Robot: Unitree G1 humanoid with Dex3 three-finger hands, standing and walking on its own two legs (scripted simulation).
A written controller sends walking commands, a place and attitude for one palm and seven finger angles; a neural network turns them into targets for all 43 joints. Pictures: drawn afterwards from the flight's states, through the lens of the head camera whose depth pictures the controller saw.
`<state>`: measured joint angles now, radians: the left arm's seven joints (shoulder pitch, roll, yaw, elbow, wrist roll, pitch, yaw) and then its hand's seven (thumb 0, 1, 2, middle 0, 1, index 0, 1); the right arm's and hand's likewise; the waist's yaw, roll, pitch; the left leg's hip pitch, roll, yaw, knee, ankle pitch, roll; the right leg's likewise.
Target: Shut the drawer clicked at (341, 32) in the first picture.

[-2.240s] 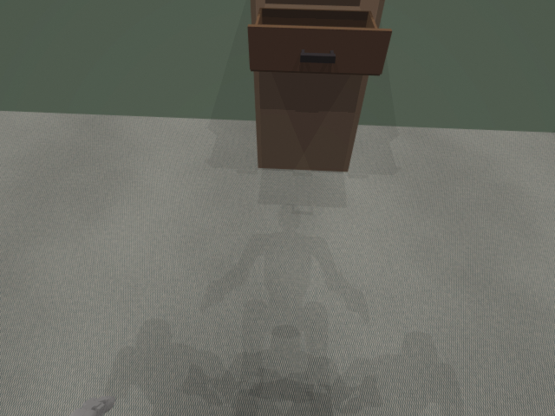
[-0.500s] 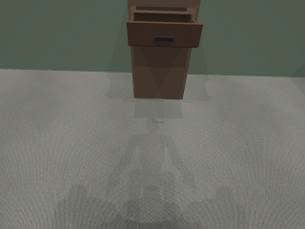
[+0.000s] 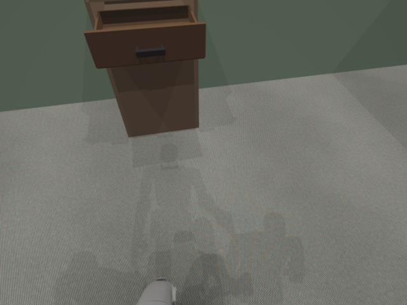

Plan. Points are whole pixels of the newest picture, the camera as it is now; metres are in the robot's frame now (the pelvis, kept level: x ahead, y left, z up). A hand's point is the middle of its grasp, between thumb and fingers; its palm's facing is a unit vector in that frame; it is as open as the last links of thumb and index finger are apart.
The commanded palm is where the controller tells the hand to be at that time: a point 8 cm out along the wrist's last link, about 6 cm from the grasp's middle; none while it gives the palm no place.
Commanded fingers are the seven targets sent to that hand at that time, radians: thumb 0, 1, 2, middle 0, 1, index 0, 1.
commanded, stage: walk to a spot facing it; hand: left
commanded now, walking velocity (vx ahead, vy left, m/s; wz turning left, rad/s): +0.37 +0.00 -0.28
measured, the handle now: (150, 49) +0.97 +0.29 +0.00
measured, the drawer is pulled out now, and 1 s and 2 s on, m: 0.30 0.30 0.30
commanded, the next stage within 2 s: turn to face it in 0.90 s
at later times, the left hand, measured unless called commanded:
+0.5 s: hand (121, 228) +0.32 +0.25 -0.17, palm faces -0.18 -0.97 -0.18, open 7.4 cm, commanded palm none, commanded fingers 0.00 0.90 0.90 -0.20 -0.30 -0.20 -0.30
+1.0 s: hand (187, 166) +0.55 +0.10 -0.17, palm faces -0.45 -0.86 -0.23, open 7.3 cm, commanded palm none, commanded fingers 0.00 0.90 0.90 -0.20 -0.30 -0.20 -0.30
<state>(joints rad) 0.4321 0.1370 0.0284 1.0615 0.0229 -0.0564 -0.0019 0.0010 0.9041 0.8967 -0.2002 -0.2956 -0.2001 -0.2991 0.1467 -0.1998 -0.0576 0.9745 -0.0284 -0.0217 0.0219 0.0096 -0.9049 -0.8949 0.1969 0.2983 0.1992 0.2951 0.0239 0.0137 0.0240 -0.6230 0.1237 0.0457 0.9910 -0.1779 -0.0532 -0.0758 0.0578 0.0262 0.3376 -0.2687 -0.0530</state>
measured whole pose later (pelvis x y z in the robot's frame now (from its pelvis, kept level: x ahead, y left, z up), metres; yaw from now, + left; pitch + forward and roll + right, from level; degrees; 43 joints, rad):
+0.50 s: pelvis +0.21 +0.08 +0.00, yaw -14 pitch -1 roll +0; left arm 0.22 0.23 0.10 0.97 0.04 0.03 -0.03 0.00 0.91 0.90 -0.19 -0.29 -0.19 -0.30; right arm 0.38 -0.17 -0.05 1.06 -0.02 -0.09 -0.03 -0.01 -0.93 -0.89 0.20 0.30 0.20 0.30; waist 0.00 -0.05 0.02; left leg -0.07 0.04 0.30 0.36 -0.28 0.05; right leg -0.67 -0.10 -0.03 1.12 -0.11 0.02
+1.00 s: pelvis +0.38 -0.03 -0.01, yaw -28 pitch -1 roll +0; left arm 0.21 0.19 0.06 0.97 0.01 -0.03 0.00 -0.01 0.92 0.90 -0.20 -0.30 -0.20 -0.30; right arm 0.24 -0.16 -0.05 0.96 -0.03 -0.02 -0.01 0.01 -0.91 -0.89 0.20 0.30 0.20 0.30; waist -0.04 0.02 0.06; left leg -0.57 0.18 0.03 1.17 -0.28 -0.05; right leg -0.28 0.08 -0.09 0.47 -0.19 -0.12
